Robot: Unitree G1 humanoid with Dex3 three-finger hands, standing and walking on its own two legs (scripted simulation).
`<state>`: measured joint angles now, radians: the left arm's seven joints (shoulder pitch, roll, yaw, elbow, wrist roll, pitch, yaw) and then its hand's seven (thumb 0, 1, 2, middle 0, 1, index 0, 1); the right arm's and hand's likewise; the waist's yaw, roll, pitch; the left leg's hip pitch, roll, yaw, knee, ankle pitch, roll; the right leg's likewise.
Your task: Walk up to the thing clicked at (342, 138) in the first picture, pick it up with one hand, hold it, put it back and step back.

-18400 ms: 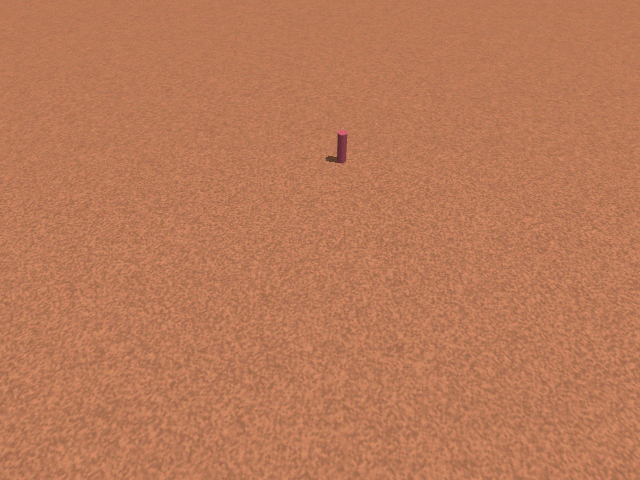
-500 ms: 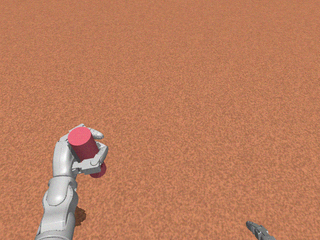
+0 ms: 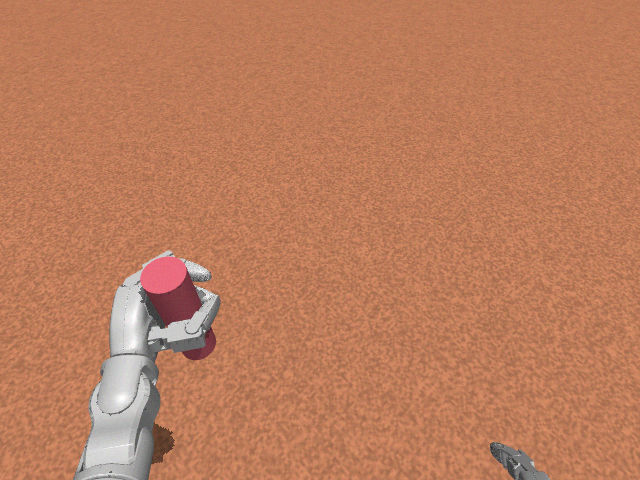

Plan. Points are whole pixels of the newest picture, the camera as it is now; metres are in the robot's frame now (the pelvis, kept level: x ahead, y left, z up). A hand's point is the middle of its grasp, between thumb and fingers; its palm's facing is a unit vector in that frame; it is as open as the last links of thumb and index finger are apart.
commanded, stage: hold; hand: left
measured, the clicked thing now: (183, 313) +0.33 +0.18 +0.04
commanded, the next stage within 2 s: crouch in 2.00 s
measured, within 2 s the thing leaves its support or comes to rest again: neither
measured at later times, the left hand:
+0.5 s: hand (189, 309) +0.32 +0.17 +0.06, palm faces +0.09 -1.00 -0.02, open 6.2 cm
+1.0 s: hand (188, 312) +0.32 +0.17 +0.06, palm faces +0.09 -1.00 -0.02, open 6.2 cm
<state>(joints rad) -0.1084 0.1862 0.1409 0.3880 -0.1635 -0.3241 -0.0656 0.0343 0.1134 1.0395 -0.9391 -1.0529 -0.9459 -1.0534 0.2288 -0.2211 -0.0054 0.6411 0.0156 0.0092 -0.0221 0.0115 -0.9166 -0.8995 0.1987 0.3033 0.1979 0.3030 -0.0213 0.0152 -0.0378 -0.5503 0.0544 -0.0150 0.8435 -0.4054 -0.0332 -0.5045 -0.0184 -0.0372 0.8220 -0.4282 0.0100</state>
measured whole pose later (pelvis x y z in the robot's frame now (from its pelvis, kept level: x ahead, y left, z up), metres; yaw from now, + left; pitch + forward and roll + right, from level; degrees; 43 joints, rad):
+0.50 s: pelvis +0.00 +0.00 +0.00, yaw +0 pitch +5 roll -1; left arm -0.12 0.18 0.14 0.40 -0.15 -0.33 -0.05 0.03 0.12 1.03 -0.94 -1.06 -0.94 -1.06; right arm 0.22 -0.22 -0.01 0.65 0.01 0.00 -0.02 0.01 -0.91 -0.90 0.20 0.30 0.20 0.30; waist -0.02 0.01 -0.02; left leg -0.52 0.05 -0.01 0.82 -0.39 -0.03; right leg -0.48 -0.02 -0.03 0.79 -0.41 0.01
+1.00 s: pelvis -0.01 +0.01 +0.00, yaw +0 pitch +5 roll -1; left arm -0.11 0.18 0.13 0.41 -0.15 -0.34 -0.05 0.03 0.12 1.03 -0.93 -1.06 -0.94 -1.06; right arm 0.22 -0.22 -0.01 0.66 0.01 -0.01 -0.02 0.01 -0.91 -0.90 0.20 0.30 0.20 0.30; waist -0.02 0.01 -0.03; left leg -0.52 0.05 -0.01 0.82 -0.39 -0.03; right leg -0.48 -0.02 -0.03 0.79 -0.41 0.02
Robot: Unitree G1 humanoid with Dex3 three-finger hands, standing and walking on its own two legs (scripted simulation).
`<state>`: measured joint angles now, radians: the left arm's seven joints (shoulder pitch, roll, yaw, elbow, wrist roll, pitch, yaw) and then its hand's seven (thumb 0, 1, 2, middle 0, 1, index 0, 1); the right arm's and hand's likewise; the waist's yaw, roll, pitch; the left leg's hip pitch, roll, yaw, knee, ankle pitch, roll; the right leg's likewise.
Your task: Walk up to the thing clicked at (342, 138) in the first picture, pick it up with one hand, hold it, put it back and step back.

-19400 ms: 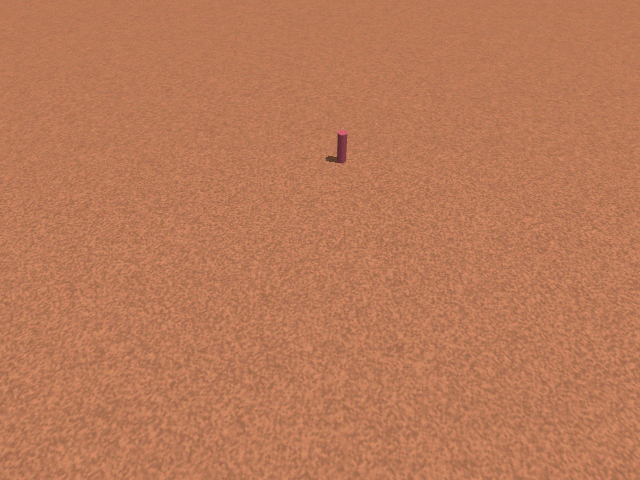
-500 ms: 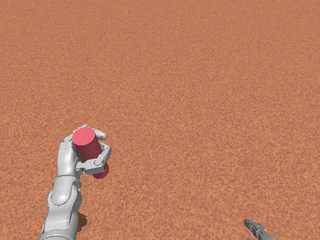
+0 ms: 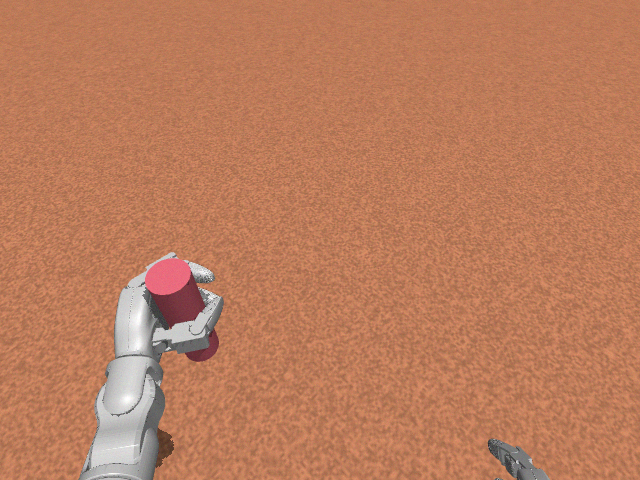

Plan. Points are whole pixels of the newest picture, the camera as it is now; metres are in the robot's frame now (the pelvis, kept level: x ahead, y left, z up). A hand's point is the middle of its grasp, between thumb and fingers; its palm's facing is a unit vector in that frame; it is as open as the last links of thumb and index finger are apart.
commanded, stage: hold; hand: left
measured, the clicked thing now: (187, 315) +0.33 +0.18 +0.04
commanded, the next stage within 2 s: crouch in 1.00 s
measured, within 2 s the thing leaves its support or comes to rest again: neither
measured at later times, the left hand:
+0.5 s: hand (199, 315) +0.32 +0.16 +0.05, palm faces +0.08 -1.00 -0.02, open 6.2 cm
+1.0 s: hand (196, 315) +0.32 +0.16 +0.05, palm faces +0.09 -1.00 -0.02, open 6.2 cm
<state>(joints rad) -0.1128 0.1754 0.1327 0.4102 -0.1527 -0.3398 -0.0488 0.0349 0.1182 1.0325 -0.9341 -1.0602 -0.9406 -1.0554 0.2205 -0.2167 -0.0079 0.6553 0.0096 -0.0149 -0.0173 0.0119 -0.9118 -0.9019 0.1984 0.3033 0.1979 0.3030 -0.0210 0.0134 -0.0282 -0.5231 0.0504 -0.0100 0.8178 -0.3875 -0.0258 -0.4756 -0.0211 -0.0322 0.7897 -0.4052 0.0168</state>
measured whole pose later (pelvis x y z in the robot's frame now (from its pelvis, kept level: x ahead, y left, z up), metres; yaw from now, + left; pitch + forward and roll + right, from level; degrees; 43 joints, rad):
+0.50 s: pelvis +0.00 +0.00 +0.00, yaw +0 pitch +5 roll -1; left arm -0.11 0.17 0.13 0.42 -0.15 -0.36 -0.06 0.04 0.12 1.03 -0.94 -1.06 -0.94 -1.05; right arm 0.22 -0.22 -0.01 0.65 0.01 -0.02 -0.01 0.01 -0.91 -0.90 0.20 0.30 0.20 0.30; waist -0.02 0.01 -0.03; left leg -0.53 0.05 -0.01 0.82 -0.38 -0.03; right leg -0.48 -0.02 -0.03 0.80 -0.41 0.01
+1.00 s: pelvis -0.01 +0.00 +0.00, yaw +0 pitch +5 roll -1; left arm -0.11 0.17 0.13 0.42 -0.15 -0.35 -0.05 0.04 0.12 1.03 -0.94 -1.06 -0.94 -1.05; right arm 0.22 -0.22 0.00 0.65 0.01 -0.02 -0.02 0.01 -0.92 -0.90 0.20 0.30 0.20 0.30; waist -0.02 0.01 -0.02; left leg -0.52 0.05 -0.01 0.81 -0.38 -0.03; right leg -0.48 -0.02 -0.03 0.79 -0.40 0.01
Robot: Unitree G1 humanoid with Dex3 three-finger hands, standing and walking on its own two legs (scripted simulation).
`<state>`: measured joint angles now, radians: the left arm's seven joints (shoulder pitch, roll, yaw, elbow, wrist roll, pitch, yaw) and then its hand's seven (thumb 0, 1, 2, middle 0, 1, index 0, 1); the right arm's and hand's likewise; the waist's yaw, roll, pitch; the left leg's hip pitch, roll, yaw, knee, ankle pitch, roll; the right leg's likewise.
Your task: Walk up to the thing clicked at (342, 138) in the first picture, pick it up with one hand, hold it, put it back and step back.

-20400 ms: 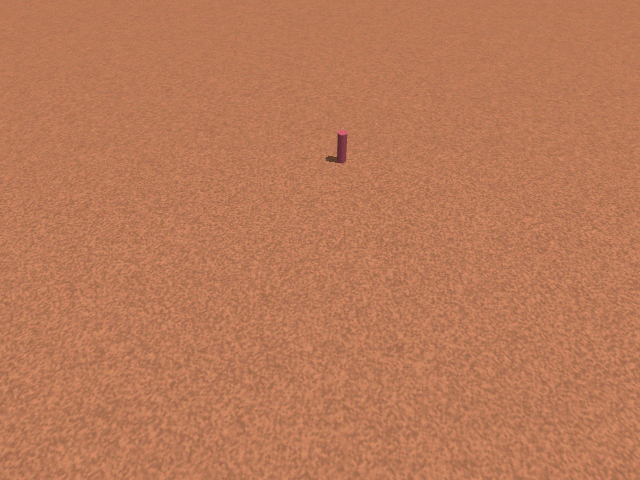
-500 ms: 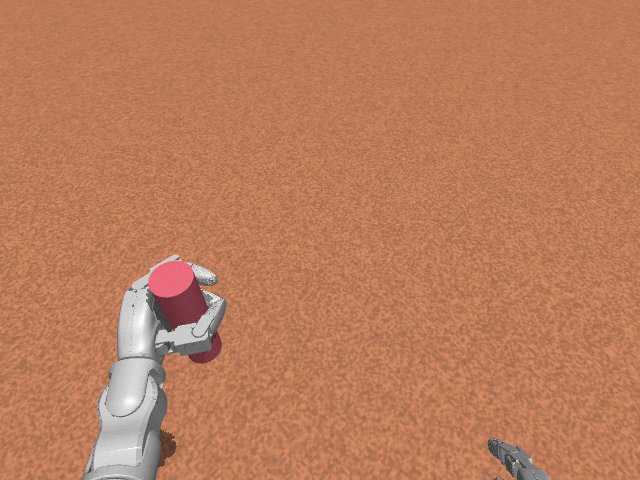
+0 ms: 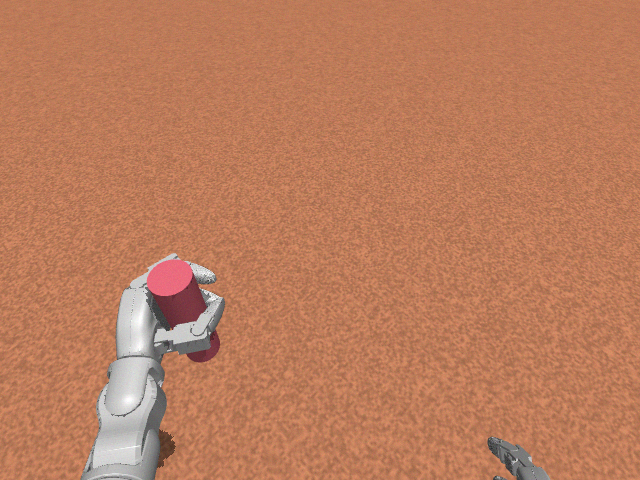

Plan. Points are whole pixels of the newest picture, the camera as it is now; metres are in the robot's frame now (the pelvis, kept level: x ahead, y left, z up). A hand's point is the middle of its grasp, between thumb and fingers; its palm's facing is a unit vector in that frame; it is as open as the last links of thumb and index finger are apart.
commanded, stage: crouch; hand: left
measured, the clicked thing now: (188, 316) +0.33 +0.18 +0.04
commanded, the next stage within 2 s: none
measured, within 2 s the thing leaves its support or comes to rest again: neither
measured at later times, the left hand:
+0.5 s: hand (201, 336) +0.33 +0.17 -0.02, palm faces +0.14 -0.99 -0.01, open 6.2 cm
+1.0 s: hand (223, 389) +0.35 +0.19 -0.27, palm faces +0.11 -0.99 -0.03, open 6.2 cm
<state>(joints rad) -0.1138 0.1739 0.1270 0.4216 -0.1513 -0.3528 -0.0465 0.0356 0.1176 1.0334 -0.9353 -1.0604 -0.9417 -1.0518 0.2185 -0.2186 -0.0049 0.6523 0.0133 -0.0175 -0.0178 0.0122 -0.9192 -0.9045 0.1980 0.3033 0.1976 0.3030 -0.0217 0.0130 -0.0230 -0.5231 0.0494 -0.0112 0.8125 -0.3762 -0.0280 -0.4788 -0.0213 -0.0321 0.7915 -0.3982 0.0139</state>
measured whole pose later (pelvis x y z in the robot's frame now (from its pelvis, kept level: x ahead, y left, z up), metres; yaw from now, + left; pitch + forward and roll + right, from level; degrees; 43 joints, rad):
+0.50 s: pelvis -0.01 +0.00 -0.03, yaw +0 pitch +12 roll -1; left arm -0.19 0.17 0.19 0.61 -0.14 -0.52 -0.05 0.04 0.11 1.04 -0.94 -1.05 -0.95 -1.04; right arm 0.20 -0.23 -0.03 0.66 -0.02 -0.04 0.02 0.01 -0.89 -0.90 0.20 0.30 0.20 0.30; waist -0.03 -0.01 -0.05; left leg -0.78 0.05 -0.02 1.01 -0.44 -0.03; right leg -0.73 -0.02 -0.03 0.99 -0.46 0.01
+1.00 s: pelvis -0.05 +0.00 -0.24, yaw -3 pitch +33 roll -3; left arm -0.45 0.27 0.34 0.92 -0.14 -0.78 -0.16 0.04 0.11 1.05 -0.95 -1.04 -0.95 -1.04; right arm 0.09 -0.24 0.00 0.69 -0.07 -0.02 0.08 0.01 -0.91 -0.91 0.20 0.30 0.20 0.30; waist -0.05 -0.01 -0.20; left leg -1.77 0.06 -0.08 1.87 -0.67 -0.04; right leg -1.71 -0.01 -0.03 1.84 -0.70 0.01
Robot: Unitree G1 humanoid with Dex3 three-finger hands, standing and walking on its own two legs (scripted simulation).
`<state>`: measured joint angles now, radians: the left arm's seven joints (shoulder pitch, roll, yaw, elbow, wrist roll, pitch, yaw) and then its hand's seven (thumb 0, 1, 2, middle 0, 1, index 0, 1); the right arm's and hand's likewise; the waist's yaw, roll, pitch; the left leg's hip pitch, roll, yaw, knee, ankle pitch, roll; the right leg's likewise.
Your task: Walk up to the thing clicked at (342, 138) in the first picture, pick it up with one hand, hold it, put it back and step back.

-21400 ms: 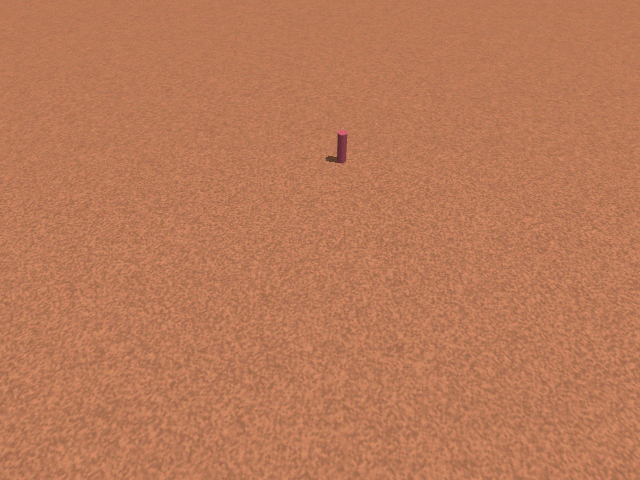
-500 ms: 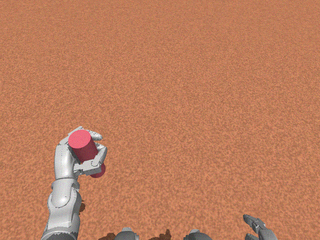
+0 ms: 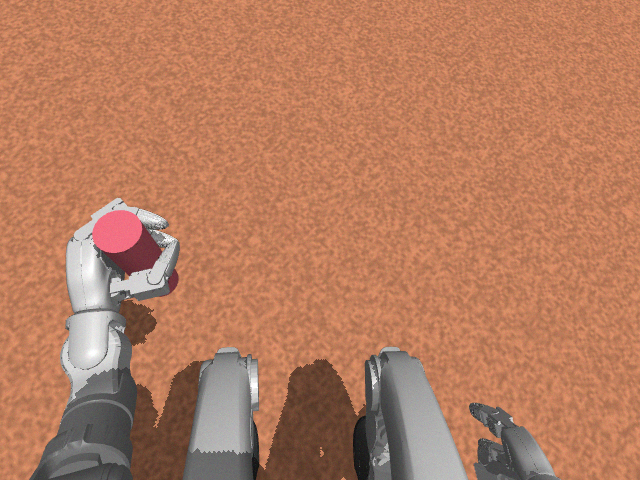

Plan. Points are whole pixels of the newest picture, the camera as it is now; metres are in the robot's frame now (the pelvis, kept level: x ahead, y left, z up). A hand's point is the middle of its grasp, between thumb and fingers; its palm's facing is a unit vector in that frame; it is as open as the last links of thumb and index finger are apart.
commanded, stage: crouch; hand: left
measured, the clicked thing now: (142, 259) +0.39 +0.23 -0.05
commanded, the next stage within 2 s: lower in 1.02 s
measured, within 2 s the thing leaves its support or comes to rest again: neither
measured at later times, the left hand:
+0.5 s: hand (178, 283) +0.41 +0.22 -0.20, palm faces +0.17 -0.98 -0.03, open 6.2 cm
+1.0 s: hand (186, 290) +0.41 +0.23 -0.27, palm faces +0.16 -0.99 -0.02, open 6.2 cm
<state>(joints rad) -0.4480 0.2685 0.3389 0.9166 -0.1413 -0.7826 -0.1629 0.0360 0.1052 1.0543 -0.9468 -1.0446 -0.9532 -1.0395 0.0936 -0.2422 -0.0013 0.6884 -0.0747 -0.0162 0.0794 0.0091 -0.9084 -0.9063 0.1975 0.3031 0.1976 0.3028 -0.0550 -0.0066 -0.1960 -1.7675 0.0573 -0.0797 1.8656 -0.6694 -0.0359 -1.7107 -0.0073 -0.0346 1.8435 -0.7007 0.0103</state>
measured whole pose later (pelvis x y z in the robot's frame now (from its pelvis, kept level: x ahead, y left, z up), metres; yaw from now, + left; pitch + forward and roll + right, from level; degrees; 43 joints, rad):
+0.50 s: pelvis -0.03 +0.00 -0.16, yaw -3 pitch +29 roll -5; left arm -0.62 0.41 0.47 1.09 -0.10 -0.80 -0.18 0.03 0.11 1.05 -0.95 -1.05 -0.95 -1.05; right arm 0.07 -0.27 0.07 0.73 -0.13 0.01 0.09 0.01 -0.91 -0.91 0.20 0.30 0.20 0.30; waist -0.12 -0.04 -0.07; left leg -2.20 0.04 -0.15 2.35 -0.67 -0.05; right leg -2.13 0.01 -0.06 2.31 -0.70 0.02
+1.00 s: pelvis -0.03 +0.00 -0.20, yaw -7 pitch +25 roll -8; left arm -0.58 0.49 0.50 1.06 -0.12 -0.83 -0.18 0.03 0.11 1.05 -0.94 -1.05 -0.95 -1.05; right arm 0.00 -0.31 0.15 0.71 -0.18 0.02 0.12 0.00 -0.91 -0.91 0.20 0.30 0.20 0.30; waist -0.15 -0.08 0.04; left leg -2.28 0.03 -0.23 2.52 -0.70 -0.06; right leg -2.18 0.03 -0.10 2.43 -0.70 0.03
